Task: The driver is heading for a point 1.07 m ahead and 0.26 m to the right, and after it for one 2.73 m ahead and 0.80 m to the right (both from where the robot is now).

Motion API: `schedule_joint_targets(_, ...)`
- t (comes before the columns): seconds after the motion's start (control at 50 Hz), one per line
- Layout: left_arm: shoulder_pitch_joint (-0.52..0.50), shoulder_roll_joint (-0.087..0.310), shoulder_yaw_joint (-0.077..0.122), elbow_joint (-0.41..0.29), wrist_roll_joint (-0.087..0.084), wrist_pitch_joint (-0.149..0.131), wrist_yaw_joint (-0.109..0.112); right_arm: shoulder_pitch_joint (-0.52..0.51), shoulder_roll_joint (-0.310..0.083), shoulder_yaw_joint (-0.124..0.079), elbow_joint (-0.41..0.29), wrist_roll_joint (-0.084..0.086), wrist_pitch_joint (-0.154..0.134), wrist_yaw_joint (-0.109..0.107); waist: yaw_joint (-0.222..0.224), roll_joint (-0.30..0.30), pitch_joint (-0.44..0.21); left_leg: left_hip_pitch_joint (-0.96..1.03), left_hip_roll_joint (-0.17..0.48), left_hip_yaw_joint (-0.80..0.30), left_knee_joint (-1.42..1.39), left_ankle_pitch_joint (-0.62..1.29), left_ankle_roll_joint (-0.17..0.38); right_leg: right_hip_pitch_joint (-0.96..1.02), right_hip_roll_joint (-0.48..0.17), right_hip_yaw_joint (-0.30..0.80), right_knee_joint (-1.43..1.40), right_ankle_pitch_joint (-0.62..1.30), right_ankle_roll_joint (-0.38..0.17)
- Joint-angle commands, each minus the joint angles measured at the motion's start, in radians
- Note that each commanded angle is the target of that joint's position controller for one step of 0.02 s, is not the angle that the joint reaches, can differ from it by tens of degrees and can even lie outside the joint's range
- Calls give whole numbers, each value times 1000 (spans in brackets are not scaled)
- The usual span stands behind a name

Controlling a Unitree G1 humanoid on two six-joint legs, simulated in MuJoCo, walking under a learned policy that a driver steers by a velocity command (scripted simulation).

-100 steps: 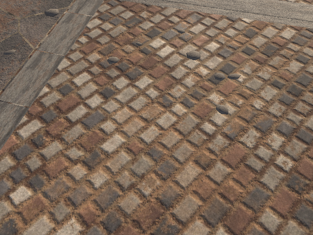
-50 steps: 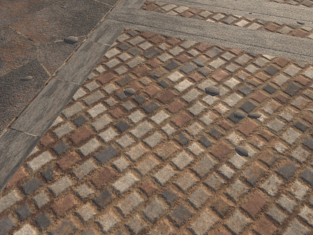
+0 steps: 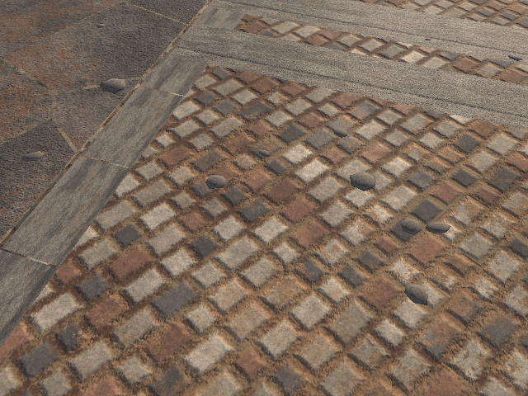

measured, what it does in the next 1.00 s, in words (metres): walks ahead: left foot, then right foot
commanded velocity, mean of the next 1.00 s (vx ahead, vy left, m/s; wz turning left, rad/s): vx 0.46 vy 0.00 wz -0.04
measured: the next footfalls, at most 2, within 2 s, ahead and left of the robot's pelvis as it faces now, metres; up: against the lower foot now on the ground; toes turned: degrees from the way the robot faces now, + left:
left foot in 0.10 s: +0.08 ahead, +0.13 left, +0.00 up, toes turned +2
right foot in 0.60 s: +0.45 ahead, -0.10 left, +0.00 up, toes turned -3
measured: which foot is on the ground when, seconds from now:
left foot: up 0.00-0.08, down 0.10-0.62, up 0.64-1.00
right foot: down 0.00-0.10, up 0.12-0.58, down 0.60-1.00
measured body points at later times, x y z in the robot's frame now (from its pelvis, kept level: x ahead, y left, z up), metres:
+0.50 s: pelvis +0.19 +0.03 +0.00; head +0.22 +0.04 +0.45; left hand +0.43 +0.24 -0.10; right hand +0.08 -0.20 -0.13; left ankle +0.04 +0.13 -0.73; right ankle +0.39 -0.11 -0.69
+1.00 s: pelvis +0.48 -0.01 +0.01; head +0.51 -0.01 +0.46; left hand +0.46 +0.25 -0.13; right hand +0.68 -0.26 -0.09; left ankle +0.69 +0.16 -0.68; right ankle +0.41 -0.09 -0.73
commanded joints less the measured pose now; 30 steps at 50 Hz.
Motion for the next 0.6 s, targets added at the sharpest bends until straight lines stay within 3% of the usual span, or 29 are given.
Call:
schedule_joint_targets(0.02, -117, 171, 31, -82, -16, -15, -1, -12, -68, -21, -50, 0, -27, 1, -51, -128, 42, -16, 63, -16, -157, 95, 7, -60, -233, 295, -354, -202, -148)
schedule_joint_targets(0.06, -104, 164, 34, -73, -19, 3, -3, 115, -38, -28, 24, -12, -25, 4, -100, -100, 10, 259, -31, 89, -275, 315, -30, -206, -132, 129, -254, -169, -115)
schedule_joint_targets(0.08, -89, 142, 28, -70, -18, 7, -3, 180, -42, -34, 51, -15, -18, 5, -120, -69, 9, 325, -44, 96, -293, 296, -38, -256, -105, 93, -185, -207, -103)
schedule_joint_targets(0.1, -103, 100, 14, -80, -14, 5, -5, 245, -64, -41, 61, -15, -16, 3, -145, 17, 10, 381, 32, -16, -363, 220, -19, -321, -71, 51, -28, -181, -72)
schedule_joint_targets(0.12, -120, 29, -6, -103, 5, -1, -10, 324, -146, -56, 55, -13, -17, -6, -160, 253, -13, 430, 256, -355, -553, 54, 53, -420, -5, -48, 343, -164, -10)
schedule_joint_targets(0.14, -132, 25, -6, -144, -18, -17, -7, 359, -230, -64, 55, -29, -29, 6, -154, 366, 17, 433, 415, -763, -734, -225, 199, -608, 53, 18, 560, -273, -26)
schedule_joint_targets(0.16, -167, 74, 0, -157, -40, -33, -7, 260, -192, -48, 31, -34, -47, 9, -110, 231, 104, 374, 430, -783, -739, -305, 202, -702, -30, 88, 685, -201, -54)
schedule_joint_targets(0.18, -161, 102, 3, -153, -36, -42, -12, 187, -147, -33, 4, -30, -60, 15, -80, 150, 128, 360, 389, -665, -715, -198, 158, -730, -66, 95, 700, -80, -75)
schedule_joint_targets(0.2, -128, 103, 6, -129, -18, -45, -11, 135, -136, -25, -15, -27, -64, 22, -51, 103, 110, 332, 334, -534, -708, -36, 119, -678, -92, 83, 665, 8, -76)
schedule_joint_targets(0.22, -117, 113, 13, -120, -3, -46, -8, 110, -129, -22, -27, -24, -63, 26, -37, 88, 100, 312, 299, -439, -713, 103, 91, -627, -109, 79, 597, 70, -71)
schedule_joint_targets(0.26, -127, 99, 16, -115, 0, -38, -14, 154, -91, -8, -17, -30, -55, 22, -41, 101, 78, 306, 246, -300, -726, 312, 68, -551, -110, 45, 513, 146, -48)
schedule_joint_targets(0.32, -223, 62, 7, -150, 4, -26, -21, 215, -108, -8, -5, -32, -44, 3, -59, 80, 84, 329, 220, -200, -728, 513, 74, -556, -92, 12, 363, 234, -18)
schedule_joint_targets(0.38, -342, 38, -9, -193, -4, -26, -35, 233, -129, -12, -10, -31, -38, -8, -83, 84, 103, 297, 205, -138, -753, 537, 68, -483, -62, -18, 174, 336, -4)
schedule_joint_targets(0.46, -447, 49, -20, -234, -13, -28, -57, 284, -130, -19, 9, -20, -32, -9, -103, 87, 147, 356, 236, -107, -752, 555, 77, -458, -46, -32, 58, 358, -18)
schedule_joint_targets(0.5, -477, 59, -23, -258, -14, -35, -70, 288, -136, -26, 15, -15, -25, -11, -93, 90, 155, 421, 263, -99, -718, 625, 71, -457, -43, -28, 16, 320, -42)
schedule_joint_targets(0.54, -440, 90, -13, -261, -13, -41, -77, 263, -156, -36, 9, -16, -18, -11, -51, 108, 113, 465, 274, -79, -636, 853, 54, -359, -13, -47, -13, 260, -73)
schedule_joint_targets(0.56, -377, 119, 1, -249, -11, -42, -74, 249, -173, -42, 3, -19, -14, -11, -12, 134, 57, 476, 274, -71, -556, 1059, 44, -250, 21, -70, -5, 231, -91)
schedule_joint_targets(0.58, -228, 158, 23, -209, -12, -41, -68, 228, -176, -44, -3, -23, -7, -10, 67, 147, -34, 453, 246, -43, -392, 1225, 25, -60, 57, -93, -7, 227, -118)
schedule_joint_targets(0.6, -31, 206, 46, -155, -11, -35, -57, 200, -169, -39, -22, -28, -5, -7, 154, 141, -152, 291, 207, -27, -160, 1160, -6, 241, 6, -30, 21, 251, -158)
